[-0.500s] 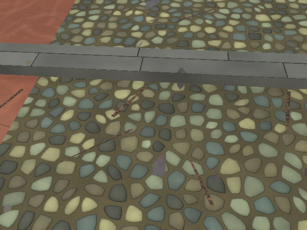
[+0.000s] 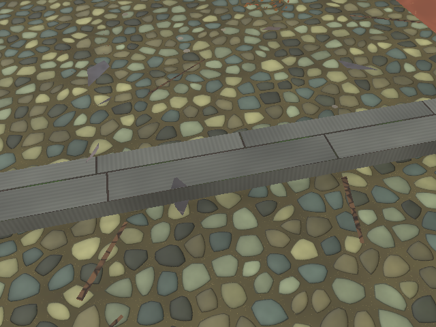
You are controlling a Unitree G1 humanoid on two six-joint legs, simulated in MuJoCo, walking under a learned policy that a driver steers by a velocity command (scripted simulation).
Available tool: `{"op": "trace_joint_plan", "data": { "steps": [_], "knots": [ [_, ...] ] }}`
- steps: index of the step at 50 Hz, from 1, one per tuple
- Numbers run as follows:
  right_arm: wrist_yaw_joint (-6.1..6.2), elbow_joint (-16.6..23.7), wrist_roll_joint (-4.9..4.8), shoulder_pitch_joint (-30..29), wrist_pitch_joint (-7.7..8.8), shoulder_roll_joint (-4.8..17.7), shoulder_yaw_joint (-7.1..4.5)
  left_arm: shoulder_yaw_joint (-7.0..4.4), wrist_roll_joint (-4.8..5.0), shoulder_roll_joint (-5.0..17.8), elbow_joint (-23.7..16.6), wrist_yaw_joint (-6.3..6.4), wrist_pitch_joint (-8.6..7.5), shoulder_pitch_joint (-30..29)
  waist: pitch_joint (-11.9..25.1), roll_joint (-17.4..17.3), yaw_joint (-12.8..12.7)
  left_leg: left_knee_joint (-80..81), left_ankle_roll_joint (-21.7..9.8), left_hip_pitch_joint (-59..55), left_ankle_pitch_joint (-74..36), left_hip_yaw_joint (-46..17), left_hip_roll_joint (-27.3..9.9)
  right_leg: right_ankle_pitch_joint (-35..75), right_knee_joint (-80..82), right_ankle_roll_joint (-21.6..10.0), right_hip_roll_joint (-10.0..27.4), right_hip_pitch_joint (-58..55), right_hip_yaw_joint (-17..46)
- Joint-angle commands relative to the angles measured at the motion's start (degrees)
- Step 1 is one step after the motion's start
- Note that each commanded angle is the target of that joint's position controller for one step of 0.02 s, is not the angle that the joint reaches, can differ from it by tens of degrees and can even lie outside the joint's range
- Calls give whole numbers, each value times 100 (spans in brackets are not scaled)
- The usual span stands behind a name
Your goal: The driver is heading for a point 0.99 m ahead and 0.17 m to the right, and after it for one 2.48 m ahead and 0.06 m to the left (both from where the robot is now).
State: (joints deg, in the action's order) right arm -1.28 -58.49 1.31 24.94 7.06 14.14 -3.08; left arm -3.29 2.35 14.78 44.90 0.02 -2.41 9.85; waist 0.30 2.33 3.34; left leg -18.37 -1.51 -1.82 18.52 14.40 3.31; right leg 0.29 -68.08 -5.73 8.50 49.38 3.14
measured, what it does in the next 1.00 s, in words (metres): walks ahead, turning right: right foot, then left foot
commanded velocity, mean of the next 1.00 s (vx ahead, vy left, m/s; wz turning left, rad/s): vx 0.97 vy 0.00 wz -0.39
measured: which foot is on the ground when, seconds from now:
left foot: down 0.00-0.20, up 0.22-0.62, down 0.64-1.00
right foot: up 0.00-0.18, down 0.20-0.62, up 0.64-1.00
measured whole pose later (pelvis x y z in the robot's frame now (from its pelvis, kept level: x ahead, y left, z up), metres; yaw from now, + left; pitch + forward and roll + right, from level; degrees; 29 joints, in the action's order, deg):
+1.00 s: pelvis +0.82 -0.20 +0.00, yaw -20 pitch +1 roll +0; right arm 0.6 -46.7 -3.0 33.9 3.3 12.2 -3.2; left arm 0.0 -0.8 11.8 31.2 -0.5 -8.7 -5.3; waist -1.3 0.7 9.2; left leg -24.6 -2.6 0.9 23.0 -15.7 5.7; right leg 0.3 -27.5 -0.1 -1.1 28.5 7.6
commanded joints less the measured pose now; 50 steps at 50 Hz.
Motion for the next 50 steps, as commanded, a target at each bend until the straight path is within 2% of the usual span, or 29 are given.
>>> {"op": "trace_joint_plan", "data": {
  "steps": [1, 4, 6, 7, 9, 10, 11, 12, 13, 14, 15, 17, 18, 22, 24, 26, 28, 30, 31, 32, 33, 34, 35, 36, 37, 40, 44, 48, 50],
  "knots": [
    [158, 614, 28, -779, 153, 560, -7, 25, -53, 62, -337, -123, -52, -79, -1043, -101, -357, 1280, -307, 1201, -1935, -217, -1471, 934, 748, -12, 32, -189, -118],
    [277, 632, -1, -438, 39, 890, -36, 57, -28, 54, -704, -369, -179, -769, -1104, 15, -159, 1016, -22, 108, -3267, 88, -1614, 986, 1841, -190, -152, 7, -656],
    [376, 792, 14, -492, -66, 1187, -83, -21, -1, 241, -858, -507, -221, -804, -749, -301, -328, 353, 138, -198, -6017, 351, -1575, 718, 2273, -314, -631, -951, -1389],
    [446, 862, 10, -512, -144, 1356, -126, -92, 52, 380, -853, -535, -195, -486, -476, -593, -568, -250, 113, -312, -7411, 386, -1659, 379, 2171, -340, -887, -1515, -1622],
    [444, 1152, -50, -1150, -259, 1641, -228, -404, 76, 1040, -489, -472, -19, 1477, 456, -1143, -1682, -2475, -145, 218, -8965, 173, -1881, -678, 1896, -645, -1151, -3790, -1453],
    [322, 1343, -165, -1622, -219, 1540, -232, -645, 65, 1482, -90, -337, 52, 2880, 904, -826, -2328, -4547, -180, 1229, -7624, 76, -1495, -426, 2765, -905, -1107, -5680, -921],
    [152, 1617, -146, -1968, 48, 387, 45, -668, -7, 1554, 122, -240, 154, 2786, -11, 1651, -1853, -7669, 21, 3404, 83, -197, 88, 23, 3177, -1267, -690, -6178, 371],
    [7, 2083, -305, -908, 404, -211, 271, -337, -300, 1093, -298, -299, -54, 2007, 1171, 2181, -561, -8628, -122, 5169, 1404, -1939, 329, -1937, 4047, -2404, 231, -7130, 3814],
    [-62, 2362, -362, -1625, 601, 318, 218, -283, -326, 622, -391, -314, -169, 2116, 1383, 1197, -972, -8189, -458, 5418, 824, -2455, 92, -3380, 5219, -2219, 476, -7011, 4712],
    [-60, 2519, -456, -1948, 624, 481, 158, -275, -306, 573, -336, -348, -305, 2060, 615, 62, -712, -7490, -549, 5474, 482, -2361, -85, -3526, 5616, -1895, 482, -6170, 4636],
    [-10, 2445, -335, -1829, 529, 470, 143, -232, -224, 516, -425, -378, -394, 1584, 370, -982, -336, -6849, -502, 5071, 116, -2406, -418, -3459, 5522, -1628, 385, -5250, 4242],
    [26, 2357, -127, -1490, 276, 514, 93, -219, -190, 622, -681, -274, -428, 826, -97, -1059, 116, -6040, -126, 4261, -152, -2474, -660, -2887, 5574, -1537, -158, -3651, 3458],
    [70, 2367, -120, -1484, 185, 622, 45, -195, -151, 567, -717, -211, -413, 726, -237, -1007, 169, -5579, 46, 4063, -185, -2392, -750, -2504, 5614, -1485, -357, -3244, 3013],
    [214, 2909, 32, -2837, 99, 250, 148, -174, -52, 512, -673, 78, -328, 921, -574, -441, -369, -2929, 454, 3110, -1754, -1792, -568, -1119, 5478, -1164, -1074, -2117, 1696],
    [209, 3092, -96, -3217, 88, 128, 136, -232, -31, 640, -603, 83, -258, 1061, -453, -9, -681, -1853, 551, 2482, -2277, -1588, -253, -1296, 5322, -891, -1215, -2007, 1607],
    [193, 3186, -288, -3258, 110, 395, -12, -258, 37, 624, -524, 64, -245, 1235, -244, 274, -817, -1275, 626, 2214, -2337, -1812, -131, -1758, 5051, -795, -1081, -2507, 2024],
    [152, 3114, -346, -3170, 175, 601, -100, -242, 11, 462, -381, 98, -242, 1392, -196, 535, -864, -969, 506, 2590, -2430, -1817, -355, -1271, 4680, -735, -720, -3660, 2037],
    [121, 2928, -316, -2478, 250, 907, -269, -273, -113, 570, -373, 73, -198, 1326, 149, 708, -507, -933, 120, 2335, -1884, -1485, -285, 1216, 3813, -600, -501, -4652, 1866],
    [121, 2720, -318, -1556, 254, 1093, -366, -248, -260, 609, -471, -6, -181, 1084, 715, 813, -9, -1104, -193, 1394, -1520, -1386, -249, 2588, 2784, -466, -590, -4689, 1590],
    [134, 2432, -259, -3, 207, 1197, -359, -119, -419, 381, -700, -65, -207, 650, 1659, 502, 736, -1671, -575, -583, -778, -2211, -813, 2236, 809, -358, -704, -3544, 1373],
    [10, 2008, -60, 606, 191, 1712, -476, 30, -44, -265, -681, -110, -298, 1883, 2240, -2793, 55, -240, -1893, -2320, 1407, -5932, -2136, -1807, -1455, 180, -1721, -1233, 795],
    [-46, 1977, -170, 538, 181, 1096, -359, 98, 110, 96, -548, -82, -365, 1789, 1644, -2682, 157, 465, -1898, -2346, 3155, -7358, -2283, -2663, -1719, 64, -1325, -133, 814],
    [-5, 2003, -187, 190, 106, 695, -275, 72, 39, 412, -776, -101, -441, 709, 671, -1625, 352, 461, -1662, -1633, 2608, -6515, -2037, -2311, -1718, -29, -1017, 213, 687],
    [-31, 2028, -151, 76, 58, 715, -256, 112, -166, 433, -987, -90, -534, -88, 328, -454, 350, 400, -1450, -836, 1438, -5714, -1695, -2065, -1315, -60, -912, -81, 532],
    [-86, 1992, -157, -24, 52, 747, -253, 114, -332, 339, -1184, -75, -631, -557, 25, -18, 205, 450, -1396, -200, 565, -5235, -1396, -2002, -688, -35, -834, -309, 470],
    [-58, 1854, -262, -109, 15, 439, -116, 152, -355, 186, -1278, -61, -658, -498, -36, -469, -226, 596, -1456, 534, -624, -4454, -972, -1924, 725, 217, -660, -1006, 391],
    [137, 1876, -384, -366, -89, 826, -198, 259, -316, 21, -1533, -122, -722, -1144, -348, -570, -284, 754, -1299, 2211, -1171, -3871, -770, -927, 2764, 526, -918, -2527, 9],
    [227, 1765, -445, 42, -243, 884, -254, 16, -261, 434, -1636, -24, -683, -1395, -271, -809, -199, 84, -745, 2121, -2095, -3969, -546, 217, 4020, 662, -1319, -3780, 94],
    [248, 1828, -476, -74, -332, 811, -267, -116, -368, 574, -1553, 59, -646, -766, 292, -832, -643, -1549, -231, 1982, -3557, -3679, -145, 670, 4392, 506, -1188, -4725, 73]
  ]
}}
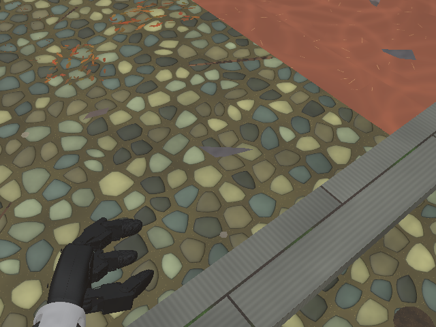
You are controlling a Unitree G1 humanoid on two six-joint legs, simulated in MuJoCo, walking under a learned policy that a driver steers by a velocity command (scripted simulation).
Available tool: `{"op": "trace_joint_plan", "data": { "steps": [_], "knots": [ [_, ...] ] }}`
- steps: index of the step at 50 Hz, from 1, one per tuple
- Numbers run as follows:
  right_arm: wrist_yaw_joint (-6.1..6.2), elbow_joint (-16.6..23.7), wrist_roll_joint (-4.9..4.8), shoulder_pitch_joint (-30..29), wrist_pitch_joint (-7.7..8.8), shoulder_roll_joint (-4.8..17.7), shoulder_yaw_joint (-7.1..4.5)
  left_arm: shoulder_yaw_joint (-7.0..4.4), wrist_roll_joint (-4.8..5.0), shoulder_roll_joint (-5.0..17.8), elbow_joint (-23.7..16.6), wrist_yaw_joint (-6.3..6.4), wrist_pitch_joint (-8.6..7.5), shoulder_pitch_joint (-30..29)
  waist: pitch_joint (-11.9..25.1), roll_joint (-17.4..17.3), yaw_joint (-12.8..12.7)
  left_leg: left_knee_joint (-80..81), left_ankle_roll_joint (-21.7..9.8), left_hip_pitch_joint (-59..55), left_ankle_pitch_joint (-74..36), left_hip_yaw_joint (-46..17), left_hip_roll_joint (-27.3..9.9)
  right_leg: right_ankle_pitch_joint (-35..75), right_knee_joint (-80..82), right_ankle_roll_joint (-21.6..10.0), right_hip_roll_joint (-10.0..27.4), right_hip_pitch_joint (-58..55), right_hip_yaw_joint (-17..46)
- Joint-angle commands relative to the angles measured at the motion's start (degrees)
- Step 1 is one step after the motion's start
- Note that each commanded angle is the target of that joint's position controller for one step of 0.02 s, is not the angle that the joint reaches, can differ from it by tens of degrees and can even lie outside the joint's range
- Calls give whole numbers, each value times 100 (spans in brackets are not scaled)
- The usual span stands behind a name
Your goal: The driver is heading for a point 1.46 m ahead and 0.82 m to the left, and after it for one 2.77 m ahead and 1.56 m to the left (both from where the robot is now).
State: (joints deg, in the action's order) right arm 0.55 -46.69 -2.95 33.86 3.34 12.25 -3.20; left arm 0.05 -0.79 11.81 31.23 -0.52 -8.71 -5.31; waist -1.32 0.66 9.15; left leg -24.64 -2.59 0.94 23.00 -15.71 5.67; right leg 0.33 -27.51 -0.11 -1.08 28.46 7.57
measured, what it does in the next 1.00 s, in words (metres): climbs, turning left: right foot, then left foot 0.08 m higher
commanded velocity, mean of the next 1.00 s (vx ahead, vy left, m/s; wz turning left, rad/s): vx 0.16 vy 0.00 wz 0.86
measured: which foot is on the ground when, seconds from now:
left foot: down 0.00-0.02, up 0.04-0.36, down 0.38-0.80, up 0.82-1.00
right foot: up 0.00-0.00, down 0.02-0.42, up 0.44-0.78, down 0.80-1.00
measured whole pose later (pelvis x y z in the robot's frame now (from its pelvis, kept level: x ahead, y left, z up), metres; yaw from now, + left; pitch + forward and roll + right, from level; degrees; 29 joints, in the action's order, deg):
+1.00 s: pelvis +0.28 +0.00 +0.08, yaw +53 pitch +2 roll +0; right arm 3.0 -31.5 -0.5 11.4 -3.3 18.7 -3.9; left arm -0.9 -0.7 12.7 38.7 3.6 1.3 12.0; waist -1.1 -2.8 -1.6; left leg -75.9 4.7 35.5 18.4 -9.8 5.8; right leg -10.1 -29.0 -1.9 -0.9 20.9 0.8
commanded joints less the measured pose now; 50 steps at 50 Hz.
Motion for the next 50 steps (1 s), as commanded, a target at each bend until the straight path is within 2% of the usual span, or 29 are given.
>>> {"op": "trace_joint_plan", "data": {
  "steps": [1, 2, 3, 4, 5, 6, 9, 13, 16, 19, 20, 21, 22, 23, 25, 26, 28, 32, 35, 37, 39, 40, 41, 42, 43, 44, 45, 47, 50],
  "knots": [
    [76, 895, 8, -1327, 40, 798, -196, -545, -117, 1112, 11, 163, 0, 1932, 1236, -509, -1791, -2582, 168, 2585, -3352, -454, -202, 1421, 75, -399, 559, -4143, 117],
    [105, 992, 200, -493, 13, -9, 24, -554, -186, 1437, 95, 184, 125, 2631, 2353, 1239, -1401, -4522, 390, 3716, 1820, 213, 326, 4313, -500, -1113, 2610, -5589, 1958],
    [92, 1019, 24, 253, -32, 637, 12, -546, -103, 1387, 157, 83, 249, 2544, 3035, 2049, -1134, -5805, 492, 4088, 1836, 502, -269, 3011, -299, -1781, 3384, -5491, 3358],
    [141, 971, -10, -216, -156, 850, -76, -465, -84, 890, 43, 101, 344, 2164, 2130, 1350, -1206, -6237, 645, 4637, 1310, 790, -606, 2008, -16, -1716, 2872, -4826, 2734],
    [171, 1083, 45, -782, -250, 937, -122, -386, -30, 616, 112, 116, 415, 1902, 1282, 848, -1218, -6243, 722, 4879, 936, 1127, -733, 2007, 155, -1482, 2459, -4070, 1698],
    [185, 1136, 122, -1045, -321, 924, -161, -363, -37, 601, 119, 124, 460, 1622, 926, 459, -1085, -6255, 765, 4732, 686, 1222, -883, 2007, 365, -1339, 2170, -3384, 1220],
    [115, 1481, 161, -1434, -504, 389, -58, -457, -40, 797, 359, 188, 481, 1026, 201, 727, -686, -5861, 793, 4308, 536, 1359, -1178, 1811, 1090, -1157, 1973, -1918, 224],
    [64, 1702, 237, -1765, -629, 546, -64, -528, 18, 1006, 513, 290, 498, 716, 499, 395, -593, -5225, 752, 4308, -471, 1323, -1398, 2064, 980, -1030, 2142, -2107, -611],
    [-97, 2103, 207, -2416, -635, 351, 83, -625, 131, 1380, 645, 309, 739, 782, 542, 587, -702, -3695, 486, 3772, -435, 1563, -1416, 1835, 1025, -813, 2089, -2138, -1154],
    [-202, 1918, 143, -2327, -661, 757, -55, -726, 238, 1674, 907, 144, 839, 1248, 562, 526, -784, -2284, 236, 2679, -665, 2542, -661, 2496, 362, -545, 1822, -2301, -1741],
    [-88, 1645, 254, -1481, -616, 1395, -345, -655, 190, 1455, 890, 150, 797, 1585, 1149, -256, -465, -2595, -481, 1370, -1753, 1901, -318, 3779, -979, -108, 1068, -1597, -2117],
    [45, 1645, 297, -866, -616, 2026, -572, -596, 134, 1466, 564, 116, 693, 1113, 1558, -1512, 66, -1438, -1402, 145, -3217, -49, -1208, 1765, -3117, 388, 372, -47, -2096],
    [93, 1902, 516, -1130, -506, 2309, -594, -491, 29, 1149, 367, -16, 616, 927, 2439, -2315, -145, -140, -2054, -317, -3309, -2296, -2054, -2838, -4867, 347, -258, 751, -640],
    [-4, 2089, 558, -1602, -365, 2190, -496, -508, 189, 1215, 630, -102, 596, 1175, 2406, -1290, -319, -128, -1862, -33, -1951, -2182, -2354, -2899, -5549, 149, -73, 958, 64],
    [-50, 2112, 249, -1883, -266, 1629, -335, -428, 125, 1062, 551, -41, 631, 1014, 1153, -350, -623, -75, -1297, 1077, -903, -1656, -1870, -2533, -4907, -48, 92, 1244, -49],
    [0, 2175, 181, -2235, -293, 1438, -293, -443, 103, 1136, 559, 42, 644, 1099, 835, -427, -873, 40, -1085, 1562, -645, -1210, -1520, -2234, -4336, -28, 200, 968, -74],
    [89, 2317, 300, -2611, -339, 1275, -257, -458, 81, 1139, 639, 46, 698, 1300, 768, -692, -1070, 128, -1097, 2028, -1041, -955, -1262, -1976, -4567, 96, 22, 503, -196],
    [249, 2257, 221, -2415, -458, 1129, -220, -319, 67, 827, 401, 130, 785, 1039, 826, -556, -1070, 138, -1105, 1838, -1608, -953, -1103, -1897, -3622, 353, -202, 578, -18],
    [351, 2305, 201, -2515, -691, 1229, -267, -153, 150, 468, 318, 129, 845, 821, 681, -847, -994, 335, -886, 2166, -585, -955, -858, -2056, -1649, 405, -398, 14, -221],
    [322, 2319, 226, -2585, -686, 1372, -331, -257, 147, 726, 472, 63, 812, 1133, 893, -1140, -994, 240, -856, 2186, -801, -1115, -921, -1708, -1336, 336, -429, -565, -260],
    [301, 2306, 125, -2741, -675, 1259, -319, -345, 181, 847, 605, 47, 777, 1635, 893, -1224, -1252, -41, -640, 2524, -691, -1255, -813, -1151, -450, 208, -295, -1329, -212],
    [276, 2255, 82, -2670, -685, 1081, -300, -432, 149, 987, 709, 72, 798, 1898, 841, -937, -1332, -536, -370, 2938, -147, -1004, -551, -1075, 120, 40, 58, -1867, -61],
    [245, 2151, 89, -2258, -693, 609, -201, -522, 27, 1362, 652, 110, 871, 1942, 863, 344, -1107, -2201, -37, 3581, 1010, -13, 157, -1815, 776, -387, 1392, -2304, 1274],
    [155, 2416, 129, -1993, -569, 749, -215, -550, -247, 1678, 470, 147, 894, 1300, 498, 1961, -523, -3379, 135, 4381, 958, 494, 167, -2765, 1732, -1178, 2291, -1607, 3357],
    [182, 2142, 105, -1919, -558, 1239, -332, -469, -252, 1245, 214, 245, 900, 706, 107, 1669, -437, -4349, 344, 4381, 385, 640, -322, -3177, 1802, -1306, 2034, -1232, 2775],
    [225, 1987, 145, -1927, -599, 1357, -346, -368, -141, 892, 135, 341, 927, 535, 73, 1187, -480, -4896, 510, 4178, -27, 725, -280, -2820, 1534, -1196, 1641, -972, 2110],
    [273, 1846, 218, -1876, -648, 1203, -299, -292, -45, 723, 71, 390, 949, 571, 243, 641, -517, -5265, 607, 4064, -177, 760, -191, -2335, 1296, -1120, 1381, -1050, 1637],
    [274, 1842, 272, -1983, -639, 918, -172, -221, 19, 712, 168, 429, 946, 975, 363, 191, -722, -5612, 724, 3940, -446, 693, 52, -1525, 1019, -1264, 1097, -1173, 1109],
    [228, 1812, 276, -2032, -550, 650, -2, -118, 37, 528, 257, 460, 865, 1360, 657, 417, -776, -5093, 885, 3666, -533, 407, -81, -1498, 972, -1352, 1100, -1689, 1117]
  ]
}}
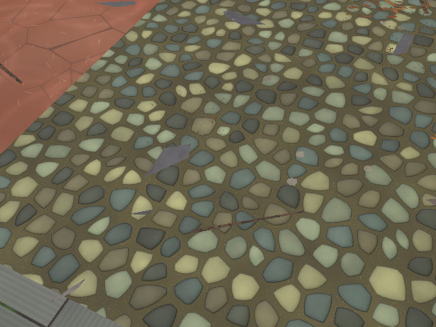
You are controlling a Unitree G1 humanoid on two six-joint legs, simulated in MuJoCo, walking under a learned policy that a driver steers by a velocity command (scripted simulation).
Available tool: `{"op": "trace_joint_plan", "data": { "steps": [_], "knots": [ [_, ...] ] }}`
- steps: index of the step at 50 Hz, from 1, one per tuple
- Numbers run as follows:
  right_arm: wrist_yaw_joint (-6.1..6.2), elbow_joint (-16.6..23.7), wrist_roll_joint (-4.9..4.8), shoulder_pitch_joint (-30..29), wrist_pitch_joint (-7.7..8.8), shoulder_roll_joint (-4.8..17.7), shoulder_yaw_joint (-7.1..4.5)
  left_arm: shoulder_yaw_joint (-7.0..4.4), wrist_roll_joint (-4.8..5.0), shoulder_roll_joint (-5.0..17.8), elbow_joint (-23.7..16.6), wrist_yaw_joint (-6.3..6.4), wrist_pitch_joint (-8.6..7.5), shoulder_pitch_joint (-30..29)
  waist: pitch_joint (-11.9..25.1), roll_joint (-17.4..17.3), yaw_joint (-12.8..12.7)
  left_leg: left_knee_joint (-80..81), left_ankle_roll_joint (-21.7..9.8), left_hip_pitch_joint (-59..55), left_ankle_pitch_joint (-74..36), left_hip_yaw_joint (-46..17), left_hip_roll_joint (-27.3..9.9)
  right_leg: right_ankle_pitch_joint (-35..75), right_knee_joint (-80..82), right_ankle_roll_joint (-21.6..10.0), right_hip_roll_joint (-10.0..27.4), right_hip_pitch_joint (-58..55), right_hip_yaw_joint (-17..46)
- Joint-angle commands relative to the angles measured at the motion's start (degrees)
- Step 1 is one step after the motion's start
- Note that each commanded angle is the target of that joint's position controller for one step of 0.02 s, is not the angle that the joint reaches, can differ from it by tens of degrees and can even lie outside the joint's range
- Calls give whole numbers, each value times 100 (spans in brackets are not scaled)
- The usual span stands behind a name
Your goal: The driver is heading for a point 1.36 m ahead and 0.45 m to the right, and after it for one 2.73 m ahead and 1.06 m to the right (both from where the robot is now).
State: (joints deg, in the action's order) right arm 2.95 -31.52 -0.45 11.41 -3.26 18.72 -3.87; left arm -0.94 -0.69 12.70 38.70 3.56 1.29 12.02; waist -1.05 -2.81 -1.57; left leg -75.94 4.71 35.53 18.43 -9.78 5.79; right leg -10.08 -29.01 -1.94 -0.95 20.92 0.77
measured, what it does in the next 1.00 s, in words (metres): walks ahead, turning right: left foot, then left foot 0.08 m lower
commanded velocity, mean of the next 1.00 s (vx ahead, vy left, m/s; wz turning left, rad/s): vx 0.61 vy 0.00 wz -0.55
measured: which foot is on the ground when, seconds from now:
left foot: up 0.00-0.16, down 0.18-0.22, up 0.24-0.28, down 0.30-0.68, up 0.70-1.00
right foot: down 0.00-0.26, up 0.28-0.66, down 0.68-1.00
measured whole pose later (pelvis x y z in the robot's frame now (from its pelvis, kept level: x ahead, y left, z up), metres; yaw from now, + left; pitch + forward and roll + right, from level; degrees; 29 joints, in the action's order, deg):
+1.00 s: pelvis +0.36 -0.18 +0.00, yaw -37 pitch +3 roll +0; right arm -1.2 -34.8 -1.7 5.0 5.7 13.6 1.5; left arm 0.8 0.2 12.0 44.3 -0.6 -7.0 23.6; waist 1.6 -1.9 -1.5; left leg -49.1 -1.4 52.0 -9.0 1.4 -6.4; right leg -22.1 -14.4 -4.5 -4.2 -5.2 -0.2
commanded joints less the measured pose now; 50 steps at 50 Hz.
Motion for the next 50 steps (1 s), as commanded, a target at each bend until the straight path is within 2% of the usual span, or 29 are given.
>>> {"op": "trace_joint_plan", "data": {
  "steps": [1, 4, 8, 10, 12, 14, 15, 16, 17, 18, 19, 20, 21, 23, 25, 27, 29, 31, 32, 33, 34, 35, 36, 37, 38, 39, 42, 45, 50],
  "knots": [
    [-38, 240, 70, 186, 139, 31, 85, -26, 70, 478, -498, 41, -150, -356, 649, 849, 330, 603, 203, 36, -158, 139, -295, -419, 1158, -1186, 1012, -1024, 1747],
    [-93, 246, 56, -380, 239, 117, 67, -331, 144, 1101, -504, 71, -82, 76, 589, 1147, -29, 2220, 252, -307, 28, 443, -419, -86, 893, -1226, 988, -1297, 2071],
    [-217, -87, -130, -174, 322, 84, 31, -484, 152, 1050, -661, 201, 92, 153, 595, 1390, -39, 4270, -44, -1308, 44, 177, -335, -584, 445, -1100, 890, -799, 2725],
    [-335, -359, -202, 307, 344, 96, -15, -538, 267, 1045, -651, 244, 146, 203, 768, 1295, 134, 5320, -310, -2365, -481, 290, -407, -2498, 310, -836, 527, 62, 2820],
    [-435, -681, 92, 476, 377, 16, -18, -550, 416, 884, -735, 155, 141, 124, 392, 301, 123, 6604, -436, -3991, -2511, 839, -415, -2422, -677, 125, -603, 1605, 1613],
    [-421, -734, 82, 8, 425, -297, 51, -464, 393, 584, -590, 19, 216, 481, 219, -549, -12, 6870, -440, -4557, -3098, 752, -1346, -2134, -4001, 271, -785, 2702, 527],
    [-390, -707, 119, -61, 483, -479, 181, -381, 287, 337, -616, -100, 235, 833, 94, -176, -120, 5543, -480, -4753, -3266, 898, -1744, -2406, -5544, 150, -569, 3837, 718],
    [-357, -720, 99, 111, 547, -384, 181, -180, 203, -120, -760, -269, 161, 1212, 172, -554, -281, 4357, -604, -4853, -5295, 869, -2289, -2794, -6667, 111, -547, 4730, 805],
    [-351, -941, 33, 589, 589, 42, 30, -70, 171, -140, -952, -394, -6, 1118, 478, -777, -128, 4357, -759, -5130, -5386, 770, -2752, -2335, -7456, 177, -100, 5316, 675],
    [-347, -1221, 22, 787, 596, 1190, -303, 93, 203, -12, -1436, -470, -201, 661, 814, -1623, -60, 5676, -1799, -5111, -1561, -866, -4004, -1920, -7968, 444, 916, 5800, 255],
    [-213, -1148, 106, 557, 565, 1034, -289, 45, 543, 144, -1635, -394, -213, 224, 261, -1406, 26, 6362, -1896, -4739, 1652, -1672, -4035, -1440, -8022, 648, 1312, 6410, 898],
    [-160, -1158, 259, 678, 498, 218, -20, -166, 506, 792, -1401, -359, -109, -562, -809, -126, 487, 6476, -1678, -4615, 1711, -920, -3235, -1268, -8359, 743, 784, 6994, 464],
    [-186, -1218, 310, 915, 534, -21, 94, -175, 430, 746, -1363, -342, -28, -1003, -1415, 158, 678, 6452, -1501, -4244, 1038, -148, -2786, -1158, -8457, 744, 674, 7056, 266],
    [-182, -1378, 222, 1131, 631, -77, 122, 25, 297, 262, -1569, -411, -69, -994, -1536, -183, 475, 6596, -1174, -3467, -41, 843, -2277, -818, -7728, 626, 807, 6326, 254],
    [-95, -1493, 177, 1204, 704, -225, 205, 98, 343, 40, -1697, -498, -91, -1099, -1326, -538, 332, 6987, -994, -2897, -395, 1382, -2068, -665, -7376, 485, 880, 5407, -196],
    [-33, -1542, 134, 1126, 744, -7, 179, 194, 338, -63, -1817, -602, -116, -1303, -1254, -325, 245, 7121, -867, -2910, -1735, 1836, -1994, -789, -6393, 257, 955, 4791, -611],
    [31, -1437, 196, 792, 723, 518, 84, 187, 292, 14, -1840, -692, -217, -1304, -685, -167, 47, 6691, -738, -2759, -6331, 2419, -1881, -1076, -4726, -242, 517, 2763, -1431],
    [80, -1447, 188, 942, 662, 1284, -74, 23, 327, 265, -1800, -700, -149, -861, 342, -981, -396, 5449, -898, -3722, -10456, 2260, -2384, -1459, -4154, -512, 23, 1589, -1596],
    [24, -1375, 171, 763, 603, 1463, -149, -175, 371, 716, -1630, -701, -84, -154, 869, -1231, -808, 4414, -1022, -4021, -11179, 2184, -2474, -1783, -3682, -682, -226, 796, -1489],
    [-77, -1244, 83, 561, 601, 1506, -200, -460, 409, 1280, -1253, -677, -49, 1074, 1426, -1131, -1440, 2872, -1125, -3474, -10887, 2102, -2342, -1704, -2532, -942, -598, -1073, -1225],
    [-115, -961, 8, 584, 782, 916, -76, -658, 479, 1746, -901, -644, -40, 1828, 1452, -88, -1453, 567, -853, -1507, -5085, 1761, -1549, -1169, -1452, -1273, -326, -3162, 288],
    [-303, -366, 135, 708, 1148, -119, 261, -654, 385, 2044, -866, -502, -151, 1560, 2298, 2397, -563, -1792, -751, 957, 321, 694, -95, -3458, 422, -2622, 1356, -4417, 4722],
    [-498, -237, 138, -201, 1502, 541, 102, -488, 176, 1374, -854, -457, -297, 1955, 2387, 1428, -1157, -2461, -1128, 1574, -289, -438, -285, -4558, 1246, -2327, 1555, -4194, 5799],
    [-509, 146, -95, -834, 1555, 320, 143, -408, 58, 1212, -567, -489, -437, 2221, 1073, 925, -983, -2753, -1206, 2151, -132, -178, -333, -4064, 1489, -2010, 1622, -3399, 5533],
    [-472, 269, -96, -759, 1513, -180, 337, -320, 116, 934, -353, -589, -515, 1966, 123, -97, -431, -2670, -1160, 2255, -3, 37, -581, -3188, 1349, -1844, 1469, -2196, 4683],
    [-479, 100, -33, -304, 1362, -406, 415, -173, 63, 472, -282, -627, -530, 1410, -107, -255, 119, -2650, -1152, 1947, -23, 220, -873, -2545, 1034, -1650, 1190, -1190, 3532],
    [-454, -235, -123, 440, 821, -92, 389, -60, 73, 447, -321, -586, -598, 82, -660, 261, 939, -1653, -832, 1062, -241, 631, -1353, -1210, 1446, -1262, 580, 1040, 1311],
    [-311, -107, 70, -239, 790, -76, 423, -68, 79, 592, 7, -444, -848, 355, -734, 435, 619, 652, -471, 408, -1799, 1160, -1266, -140, 1956, -911, 49, 1335, -12],
    [-514, 114, -262, -1893, 1052, -139, 406, -128, 92, 1015, 499, -323, -934, 1478, -562, 501, -450, 4063, -689, 426, -3486, 1499, -858, 1162, 2684, -519, 639, -1507, -339]
  ]
}}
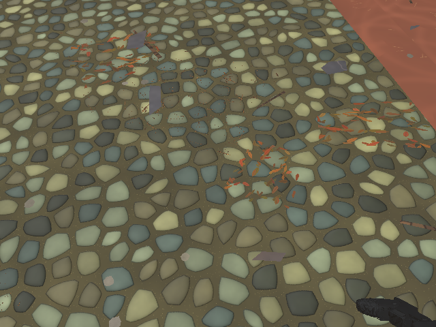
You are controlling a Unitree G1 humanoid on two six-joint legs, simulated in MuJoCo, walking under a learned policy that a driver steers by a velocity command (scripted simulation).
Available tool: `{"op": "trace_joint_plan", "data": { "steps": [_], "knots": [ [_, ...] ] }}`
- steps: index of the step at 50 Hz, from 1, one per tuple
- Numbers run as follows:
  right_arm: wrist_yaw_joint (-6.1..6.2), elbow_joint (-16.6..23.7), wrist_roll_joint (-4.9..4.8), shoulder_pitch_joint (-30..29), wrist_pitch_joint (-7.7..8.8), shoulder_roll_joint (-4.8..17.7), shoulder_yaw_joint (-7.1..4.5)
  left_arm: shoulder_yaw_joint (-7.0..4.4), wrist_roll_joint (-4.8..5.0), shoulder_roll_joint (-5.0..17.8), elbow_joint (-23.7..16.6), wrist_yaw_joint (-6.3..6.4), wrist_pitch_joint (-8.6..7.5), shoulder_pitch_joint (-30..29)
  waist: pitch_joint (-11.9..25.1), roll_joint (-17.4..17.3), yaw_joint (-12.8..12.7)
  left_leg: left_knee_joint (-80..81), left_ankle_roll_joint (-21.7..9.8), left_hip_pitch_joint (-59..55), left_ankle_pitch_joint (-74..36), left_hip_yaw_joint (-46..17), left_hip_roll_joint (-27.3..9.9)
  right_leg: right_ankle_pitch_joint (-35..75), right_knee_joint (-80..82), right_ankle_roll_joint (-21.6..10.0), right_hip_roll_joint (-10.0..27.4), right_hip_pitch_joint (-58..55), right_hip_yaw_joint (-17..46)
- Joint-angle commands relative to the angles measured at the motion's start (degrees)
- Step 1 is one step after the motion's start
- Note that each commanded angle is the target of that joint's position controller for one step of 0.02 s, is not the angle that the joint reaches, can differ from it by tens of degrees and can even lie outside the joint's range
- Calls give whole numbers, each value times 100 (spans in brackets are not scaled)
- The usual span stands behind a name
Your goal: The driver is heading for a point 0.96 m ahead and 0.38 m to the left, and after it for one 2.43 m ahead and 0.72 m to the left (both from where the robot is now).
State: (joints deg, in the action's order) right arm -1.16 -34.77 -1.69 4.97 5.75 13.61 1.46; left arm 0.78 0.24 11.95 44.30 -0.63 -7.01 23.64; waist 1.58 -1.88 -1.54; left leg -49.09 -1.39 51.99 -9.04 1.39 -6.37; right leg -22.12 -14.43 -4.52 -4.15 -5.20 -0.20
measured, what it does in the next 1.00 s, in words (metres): walks ahead, turning left: left foot, then right foot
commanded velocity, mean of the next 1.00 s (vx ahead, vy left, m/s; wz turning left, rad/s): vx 0.99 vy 0.00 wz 0.78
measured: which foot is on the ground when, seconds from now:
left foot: up 0.00-0.12, down 0.14-0.58, up 0.60-1.00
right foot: down 0.00-0.14, up 0.16-0.56, down 0.58-1.00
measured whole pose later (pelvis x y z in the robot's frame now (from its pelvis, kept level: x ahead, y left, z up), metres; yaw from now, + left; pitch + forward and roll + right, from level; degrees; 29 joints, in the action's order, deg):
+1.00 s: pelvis +0.87 +0.26 -0.03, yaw +50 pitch +0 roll -3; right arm -3.9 -30.7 -1.7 -0.6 2.4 15.4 -1.3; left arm -3.1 0.2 16.9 49.7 0.1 -5.8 27.3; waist -2.8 -0.4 -6.7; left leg -44.8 -6.9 43.5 2.1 2.4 -3.1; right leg -26.9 -12.0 3.3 0.2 -16.2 -12.9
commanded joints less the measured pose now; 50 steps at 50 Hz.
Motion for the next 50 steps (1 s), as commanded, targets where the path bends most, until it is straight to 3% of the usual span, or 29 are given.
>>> {"op": "trace_joint_plan", "data": {
  "steps": [1, 4, 6, 7, 8, 9, 10, 11, 12, 15, 17, 19, 22, 26, 27, 28, 29, 30, 31, 32, 33, 34, 36, 38, 42, 44, 46, 48, 50],
  "knots": [
    [-204, 462, -165, -1299, 186, 414, -178, -305, -48, 1163, -34, 113, -64, 292, -785, 555, -429, 1800, -160, -1205, -758, 445, 514, 3163, 1108, -158, 1091, 502, -337],
    [-379, 395, -199, -742, 154, 788, -403, -392, -306, 1464, -76, 204, 137, 81, -162, 1273, 24, 1803, -406, -1604, 21, 849, 1107, 7221, -6, 160, 1436, -1006, -546],
    [-312, -72, -199, 1218, -43, 1214, -620, -481, -480, 1587, -241, 291, 299, -390, 714, 1598, 1025, 1364, -706, -3255, 826, 762, 1294, 9553, -2238, 190, 1570, -984, -595],
    [-218, -436, -128, 2656, -142, 1441, -736, -524, -423, 1724, -448, 290, 329, -920, 1135, 1139, 1803, 1693, -886, -5096, 722, 243, 1055, 8975, -4267, 238, 1338, 201, -711],
    [-143, -660, -37, 2990, -179, 1603, -728, -239, -576, 575, -606, 163, 191, -322, 1385, -1144, 1055, 544, -1431, -7516, 1685, -1121, 300, 1303, -6763, 389, 473, 3311, -175],
    [-128, -468, 140, 2769, -93, 1575, -761, -57, 33, 420, -937, 9, -86, -38, 2387, -2042, 756, 2467, -2678, -8562, 4758, -5020, -951, -879, -8281, 582, -271, 5063, 806],
    [-65, -387, 194, 2746, -76, 1134, -742, -153, 142, 1018, -1014, -50, -271, -775, 1903, -839, 1134, 3367, -2112, -8108, 5116, -5217, -750, -22, -7924, 171, 94, 5203, 1117],
    [-79, -352, 212, 2457, -30, 1009, -678, -148, 194, 1067, -1278, -58, -358, -1256, 1172, 5, 858, 3497, -1852, -7111, 4547, -4760, -641, 332, -7417, 32, 309, 5126, 1102],
    [-157, -296, 188, 2153, 20, 923, -638, -124, 43, 960, -1327, -27, -387, -1548, 557, 875, 555, 3627, -1744, -6001, 3937, -4344, -395, 393, -6945, -19, 439, 4864, 1011],
    [-127, -130, 117, 1448, 15, 816, -595, -172, -107, 892, -1265, 43, -232, -1226, -316, 642, -104, 3830, -1854, -4202, 2793, -3257, 286, 607, -6095, 258, 766, 4459, 956],
    [-46, -205, 17, 1493, -5, 708, -545, -156, -178, 847, -1383, 107, -132, -1401, -658, 507, -151, 3868, -1774, -3352, 2217, -2754, 501, 717, -5262, 477, 893, 4379, 706],
    [85, -319, -38, 1579, -31, 739, -537, -101, -284, 699, -1708, 129, -148, -2246, -953, 256, 152, 3915, -1610, -2556, 1497, -2299, 834, 1687, -3946, 687, 705, 3904, 348],
    [138, -557, -87, 1961, -71, 911, -608, -112, -133, 487, -1958, 116, -198, -2950, -637, -137, 607, 3842, -1204, -2228, 1679, -2271, 996, 3075, -2231, 814, 221, 2516, 155],
    [192, -760, -129, 2076, -110, 834, -657, -432, 178, 1021, -2022, 158, -244, -3052, -427, -462, 562, 2963, -916, -3934, 1115, -2860, 752, 2806, -1061, 776, 153, 2291, 614],
    [200, -752, -86, 1983, -150, 902, -695, -557, 205, 1220, -1951, 171, -280, -2677, -125, -512, 299, 2331, -799, -4328, 65, -2865, 746, 2480, -1014, 669, 88, 1918, 555],
    [179, -681, 5, 1750, -204, 1025, -725, -674, 240, 1372, -1812, 184, -294, -1780, 518, -597, -280, 1254, -606, -4422, -803, -2677, 818, 2286, -1165, 508, 247, 989, 525],
    [133, -437, 238, 1355, -238, 791, -620, -731, 266, 1511, -1539, 244, -205, -107, 1638, -668, -1052, -503, -451, -3581, -513, -2434, 798, 1414, -2036, 209, 1020, -929, 1003],
    [97, -243, 100, 2423, -195, -144, -368, -777, -4, 1928, -1323, 187, -169, 479, 2702, 1961, -385, -2638, -220, -1518, 3866, -1794, 1583, -460, -1334, -760, 2640, -3093, 4078],
    [137, -193, -259, 2559, -191, 279, -291, -773, 18, 1686, -1240, 75, -170, 423, 2716, 2983, -417, -3634, -224, -474, 3864, -1450, 970, -2691, -546, -971, 3075, -3087, 5868],
    [174, -196, -238, 1879, -237, 701, -388, -693, 17, 1115, -1372, 128, -94, 33, 1591, 2084, -660, -3768, -223, -61, 3254, -1195, 629, -2764, -349, -681, 2660, -2264, 4880],
    [155, -85, -62, 1254, -244, 857, -432, -652, -27, 1001, -1248, 153, -17, -195, 748, 1026, -657, -3559, -215, -157, 2870, -941, 478, -1401, -308, -444, 2375, -1260, 3742],
    [120, 74, 84, 761, -228, 783, -448, -652, -115, 1026, -1101, 140, 22, -290, 214, 355, -557, -3335, -244, -346, 2748, -848, 295, -192, -268, -361, 2183, -424, 2999],
    [39, 241, -43, 701, -322, 539, -454, -562, -151, 745, -853, 97, -15, -554, -248, 502, -177, -3072, -289, -681, 2654, -861, -65, 713, -30, -353, 1947, 567, 2025],
    [0, 341, -123, 687, -465, 327, -400, -505, 14, 527, -599, 22, -24, -720, -458, 649, 40, -2947, -311, -545, 2736, -797, -289, 1202, 136, -302, 1878, 953, 1310],
    [-81, 515, -19, 355, -455, 426, -361, -588, -53, 980, -421, 69, -54, -1085, -880, 490, 256, -2048, -110, -535, 1441, -611, -338, 2091, 591, -229, 1711, 1595, 17],
    [-142, 556, 11, -32, -417, 517, -380, -601, -94, 1155, -306, 110, -65, -900, -939, 157, 68, -1294, -165, -678, 673, -292, -199, 2364, 721, -92, 1548, 1359, -538],
    [-250, 719, 20, -630, -324, 364, -307, -608, -41, 1312, -110, 110, -58, -407, -1196, -39, -170, -260, -339, -973, 441, 0, -23, 3116, 808, -26, 1627, 1167, -779],
    [-308, 861, -17, -963, -202, 391, -329, -603, 0, 1554, 136, 70, -13, 91, -1136, 115, -146, 485, -593, -1777, 699, 363, 524, 5071, 742, -107, 1761, 835, -822],
    [-286, 913, -5, -676, -203, 783, -527, -628, 49, 1915, 267, 115, 110, 193, -714, 680, 366, 780, -795, -2403, 1690, 599, 999, 7861, -247, -281, 2057, 102, -790]
  ]
}}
